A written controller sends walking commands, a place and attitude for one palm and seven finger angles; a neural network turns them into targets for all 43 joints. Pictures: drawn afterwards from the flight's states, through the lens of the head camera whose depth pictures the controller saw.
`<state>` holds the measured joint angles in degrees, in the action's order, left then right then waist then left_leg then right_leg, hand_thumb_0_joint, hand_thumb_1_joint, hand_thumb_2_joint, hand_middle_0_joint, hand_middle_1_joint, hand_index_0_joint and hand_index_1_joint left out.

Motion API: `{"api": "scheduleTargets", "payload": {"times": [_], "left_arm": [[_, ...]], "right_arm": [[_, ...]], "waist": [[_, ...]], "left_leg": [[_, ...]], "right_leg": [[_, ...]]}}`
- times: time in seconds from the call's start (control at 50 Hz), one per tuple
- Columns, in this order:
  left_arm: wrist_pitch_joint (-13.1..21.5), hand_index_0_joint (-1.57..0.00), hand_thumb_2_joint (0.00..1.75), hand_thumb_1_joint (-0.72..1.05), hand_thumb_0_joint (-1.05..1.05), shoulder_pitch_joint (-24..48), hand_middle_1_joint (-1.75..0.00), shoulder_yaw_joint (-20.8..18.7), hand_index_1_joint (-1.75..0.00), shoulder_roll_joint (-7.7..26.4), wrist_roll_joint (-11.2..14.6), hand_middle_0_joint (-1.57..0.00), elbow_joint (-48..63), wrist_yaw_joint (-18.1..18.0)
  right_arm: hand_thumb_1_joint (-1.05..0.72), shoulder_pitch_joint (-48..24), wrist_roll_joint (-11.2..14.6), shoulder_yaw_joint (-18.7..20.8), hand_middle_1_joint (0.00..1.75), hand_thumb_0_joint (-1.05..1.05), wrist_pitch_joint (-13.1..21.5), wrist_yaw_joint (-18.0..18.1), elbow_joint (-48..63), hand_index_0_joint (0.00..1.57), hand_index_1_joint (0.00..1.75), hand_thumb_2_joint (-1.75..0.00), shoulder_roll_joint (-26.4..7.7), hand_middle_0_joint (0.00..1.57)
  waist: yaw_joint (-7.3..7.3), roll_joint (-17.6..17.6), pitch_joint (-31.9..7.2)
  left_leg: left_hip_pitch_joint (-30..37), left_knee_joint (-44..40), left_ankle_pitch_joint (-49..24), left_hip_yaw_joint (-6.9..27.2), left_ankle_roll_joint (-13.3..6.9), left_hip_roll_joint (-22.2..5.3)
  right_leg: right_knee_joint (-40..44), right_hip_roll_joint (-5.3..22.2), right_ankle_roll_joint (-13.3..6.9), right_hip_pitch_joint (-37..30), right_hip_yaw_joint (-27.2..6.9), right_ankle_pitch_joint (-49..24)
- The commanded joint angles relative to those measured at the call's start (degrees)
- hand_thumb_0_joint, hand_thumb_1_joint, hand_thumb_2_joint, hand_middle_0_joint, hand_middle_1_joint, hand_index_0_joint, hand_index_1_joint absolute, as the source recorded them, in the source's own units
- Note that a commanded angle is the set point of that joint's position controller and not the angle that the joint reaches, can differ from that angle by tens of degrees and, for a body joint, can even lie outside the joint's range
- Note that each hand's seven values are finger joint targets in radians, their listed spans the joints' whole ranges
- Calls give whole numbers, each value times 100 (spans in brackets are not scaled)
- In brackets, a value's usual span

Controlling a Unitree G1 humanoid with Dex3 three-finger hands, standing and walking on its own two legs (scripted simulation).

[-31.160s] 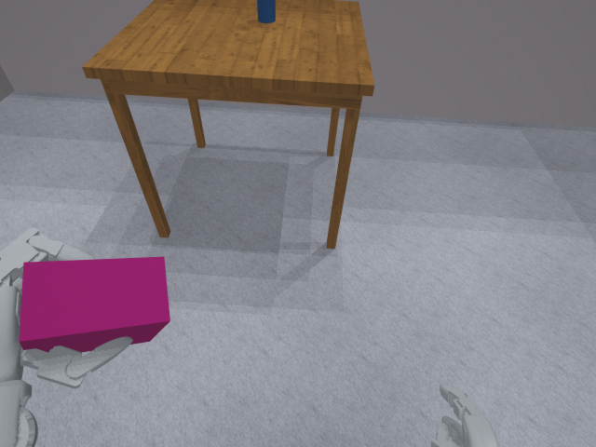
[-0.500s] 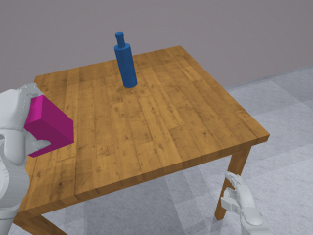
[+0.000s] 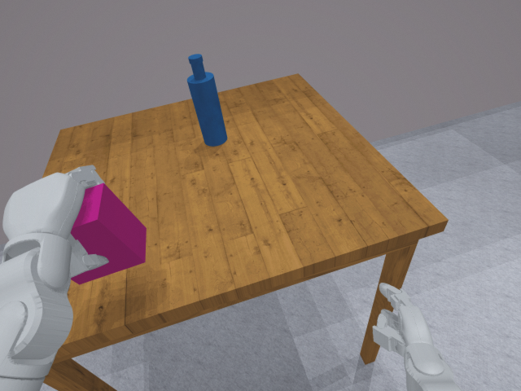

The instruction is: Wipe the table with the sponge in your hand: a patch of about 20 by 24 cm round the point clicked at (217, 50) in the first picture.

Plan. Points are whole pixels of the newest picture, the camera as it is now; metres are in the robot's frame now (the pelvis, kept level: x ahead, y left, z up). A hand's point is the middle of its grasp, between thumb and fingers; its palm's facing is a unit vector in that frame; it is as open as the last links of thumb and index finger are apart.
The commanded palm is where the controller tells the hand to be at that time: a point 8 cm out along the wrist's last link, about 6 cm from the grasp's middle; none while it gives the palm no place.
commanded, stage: move the sponge above the wiping area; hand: left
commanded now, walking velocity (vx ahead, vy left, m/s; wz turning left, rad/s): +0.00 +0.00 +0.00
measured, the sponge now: (98, 242) +0.25 +0.29 +0.14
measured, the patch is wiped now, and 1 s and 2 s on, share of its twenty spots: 0.00 0.00 0.00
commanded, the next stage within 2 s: none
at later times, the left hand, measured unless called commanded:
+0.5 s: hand (108, 243) +0.25 +0.27 +0.14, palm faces +0.03 -0.07 -1.00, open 10.3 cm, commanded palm +0.21 +0.28 +0.24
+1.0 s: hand (120, 230) +0.28 +0.27 +0.14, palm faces +0.08 -0.06 -0.99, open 10.3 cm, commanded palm +0.24 +0.28 +0.22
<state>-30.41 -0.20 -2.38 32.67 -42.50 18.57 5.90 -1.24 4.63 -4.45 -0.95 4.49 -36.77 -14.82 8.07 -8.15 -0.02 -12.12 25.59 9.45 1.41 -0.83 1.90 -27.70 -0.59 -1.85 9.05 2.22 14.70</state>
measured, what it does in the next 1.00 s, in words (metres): stands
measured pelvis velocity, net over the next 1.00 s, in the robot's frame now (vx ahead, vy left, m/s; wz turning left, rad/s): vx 0.00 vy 0.00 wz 0.00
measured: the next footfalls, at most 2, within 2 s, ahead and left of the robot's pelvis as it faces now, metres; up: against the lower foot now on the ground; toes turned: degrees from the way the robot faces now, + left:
none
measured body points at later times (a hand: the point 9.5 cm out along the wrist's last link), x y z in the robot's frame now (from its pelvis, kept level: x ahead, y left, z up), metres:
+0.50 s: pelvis +0.00 -0.01 +0.00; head -0.02 -0.07 +0.44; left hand +0.24 +0.27 +0.20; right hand +0.27 -0.21 -0.07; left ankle +0.05 +0.11 -0.74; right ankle +0.01 -0.10 -0.74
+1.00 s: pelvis +0.00 +0.00 +0.00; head -0.01 -0.04 +0.45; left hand +0.27 +0.27 +0.19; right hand +0.26 -0.19 -0.08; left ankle +0.05 +0.11 -0.74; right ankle +0.01 -0.10 -0.74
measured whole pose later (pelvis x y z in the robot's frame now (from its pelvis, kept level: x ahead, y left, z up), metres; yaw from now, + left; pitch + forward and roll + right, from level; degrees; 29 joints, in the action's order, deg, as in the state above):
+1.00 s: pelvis +0.00 +0.00 +0.00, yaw +0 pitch -4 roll +0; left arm -19.5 3.9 5.2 32.2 -49.3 8.5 5.2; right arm 0.7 2.6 -3.3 2.0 5.5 -39.4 -14.0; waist 7.7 -6.2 1.2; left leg -12.0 26.1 10.1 1.3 -1.0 1.9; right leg -27.8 -0.6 -2.0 8.8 2.0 15.1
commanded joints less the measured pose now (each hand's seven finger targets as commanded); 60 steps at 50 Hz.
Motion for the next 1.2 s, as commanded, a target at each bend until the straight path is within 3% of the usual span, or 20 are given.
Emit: {"api": "scheduleTargets", "payload": {"times": [0.0, 0.02, 0.12, 0.14, 0.22, 0.24, 0.34, 0.42, 0.48, 0.52, 0.54, 0.62, 0.74, 0.86, 0.92, 0.98, 1.02, 1.04, 1.12, 1.18], "left_arm": [[355, -120, 130, 10, 0, 1341, -160, -780, -160, 1816, -463, -120, 1663, -172], [343, -120, 130, 10, 0, 1566, -160, -1255, -160, 2392, -626, -120, 1955, -269], [408, -120, 130, 10, 0, 1819, -160, -1554, -160, 2540, -764, -120, 1024, -586], [401, -120, 130, 10, 0, 1984, -160, -1106, -160, 2024, -669, -120, 739, -595], [250, -120, 130, 10, 0, 1491, -160, -949, -160, 1704, -331, -120, -54, -361], [243, -120, 130, 10, 0, 1524, -160, -523, -160, 1289, -240, -120, -63, -237], [323, -120, 130, 10, 0, 1196, -160, -110, -160, 1074, -319, -120, 313, 115], [527, -120, 130, 10, 0, 1891, -160, -1086, -160, 2448, -844, -120, 714, 19], [820, -120, 130, 10, 0, 2114, -160, -1296, -160, 2520, -956, -120, 631, -250], [929, -120, 130, 10, 0, 2029, -160, -1638, -160, 2680, -830, -120, 750, -463], [925, -120, 130, 10, 0, 1958, -160, -1253, -160, 2109, -683, -120, 542, -529], [553, -120, 130, 10, 0, 1579, -160, -1063, -160, 1712, -436, -120, -264, -498], [394, -120, 130, 10, 0, 1635, -160, -21, -160, 1005, -414, -120, -310, 13], [882, -120, 130, 10, 0, 2980, -160, -381, -160, 1830, -1118, -120, 218, -118], [1161, -120, 130, 10, 0, 2608, -160, -1160, -160, 2328, -1062, -120, 611, -514], [986, -120, 130, 10, 0, 2423, -160, -833, -160, 1566, -868, -120, -52, -816], [662, -120, 130, 10, 0, 2150, -160, -1127, -160, 1760, -786, -120, -381, -878], [562, -120, 130, 10, 0, 2074, -160, -678, -160, 1239, -683, -120, -429, -794], [187, -120, 130, 10, 0, 1353, -160, -169, -160, 716, -549, -120, -558, -435], [157, -120, 130, 10, 0, 1562, -160, 378, -160, 400, -558, -120, -174, -218]], "right_arm": [[-90, -1423, -162, 202, 30, 0, 412, 100, 1188, 20, 30, -90, -470, 20], [-90, -1595, -191, 161, 30, 0, 466, 100, 1205, 20, 30, -90, -465, 20], [-90, -1418, -234, 198, 30, 0, 429, 69, 923, 20, 30, -90, -449, 20], [-90, -1333, -205, 193, 30, 0, 402, 68, 874, 20, 30, -90, -418, 20], [-90, -1556, -79, 201, 30, 0, 383, 52, 837, 20, 30, -90, -456, 20], [-90, -1447, -77, 204, 30, 0, 373, 62, 863, 20, 30, -90, -482, 20], [-90, -1401, -62, 211, 30, 0, 485, 70, 1049, 20, 30, -90, -485, 20], [-90, -1450, -166, 219, 30, 0, 513, 128, 1029, 20, 30, -90, -533, 20], [-90, -1135, -274, 260, 30, 0, 524, 110, 910, 20, 30, -90, -495, 20], [-90, -1320, -239, 255, 30, 0, 596, 91, 875, 20, 30, -90, -432, 20], [-90, -1210, -249, 260, 30, 0, 587, 79, 843, 20, 30, -90, -377, 20], [-90, -1346, -141, 296, 30, 0, 503, -13, 762, 20, 30, -90, -475, 20], [-90, -1273, -48, 271, 30, 0, 456, 76, 952, 20, 30, -90, -543, 20], [-90, -1078, -177, 258, 30, 0, 582, 154, 872, 20, 30, -90, -471, 20], [-90, -1142, -260, 272, 30, 0, 696, 144, 861, 20, 30, -90, -424, 20], [-90, -982, -264, 329, 30, 0, 609, 19, 677, 20, 30, -90, -422, 20], [-90, -1182, -202, 319, 30, 0, 506, -45, 642, 20, 30, -90, -494, 20], [-90, -1115, -184, 310, 30, 0, 434, -58, 708, 20, 30, -90, -487, 20], [-90, -1353, -54, 258, 30, 0, 293, -113, 875, 20, 30, -90, -478, 20], [-90, -1220, -35, 296, 30, 0, 272, -104, 988, 20, 30, -90, -523, 20]], "waist": [[81, 400, -1418], [181, 281, -1513], [219, 27, -1129], [90, 148, -1045], [97, 386, -610], [-9, 509, -722], [-86, 668, -927], [54, 565, -1284], [95, 236, -1501], [190, -162, -1426], [126, -38, -1328], [79, 332, -748], [-154, 641, -744], [-137, 300, -1502], [159, -51, -1781], [106, 31, -1443], [190, 95, -1148], [97, 276, -1152], [13, 532, -735], [-143, 632, -982]], "left_leg": [[639, -249, -398, 167, -123, -29], [644, -220, -453, 236, -115, -9], [679, -189, -742, 249, -45, 46], [646, -182, -728, 159, -41, 30], [472, -229, -339, 161, -20, 17], [434, -228, -316, 99, -36, -18], [473, -79, -321, 78, -117, -20], [568, -40, -495, 161, -153, 62], [725, -34, -949, 128, -139, 111], [829, -35, -903, 211, -94, 113], [762, -21, -964, 131, -84, 74], [456, -107, -591, 127, -12, 17], [360, -176, -2, 90, -97, -15], [785, -209, -284, 204, -148, 50], [998, -228, -716, 356, -123, 46], [824, -263, -945, 242, -37, -27], [637, -342, -738, 262, 27, -25], [537, -360, -772, 154, 20, -48], [378, -378, -502, 142, 9, -61], [488, -321, -356, 154, -72, -77]], "right_leg": [[456, 75, -155, -121, -387, -455], [446, -19, -255, -205, -686, -403], [650, -73, -386, -95, -877, -494], [656, 0, -315, -57, -652, -548], [821, 38, -240, 198, -758, -303], [755, 117, -162, 126, -499, -428], [620, 159, -108, 140, -444, -559], [558, 69, -195, -18, -798, -529], [513, 74, -247, -230, -585, -929], [613, 7, -346, -172, -888, -780], [570, 89, -302, -200, -614, -920], [690, 96, -237, 96, -747, -715], [689, 139, -83, 328, -374, -237], [538, 26, -187, 101, -336, -242], [501, -84, -343, -177, -576, -579], [560, -8, -301, -113, -262, -866], [612, -45, -358, -73, -554, -688], [583, 9, -275, -122, -254, -799], [622, -11, -206, 131, -279, -689], [566, 16, -133, 160, -99, -703]]}}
